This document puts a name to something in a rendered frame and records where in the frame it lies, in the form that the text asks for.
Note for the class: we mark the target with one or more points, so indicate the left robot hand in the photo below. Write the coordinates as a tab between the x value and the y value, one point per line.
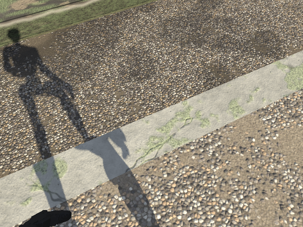
48	218

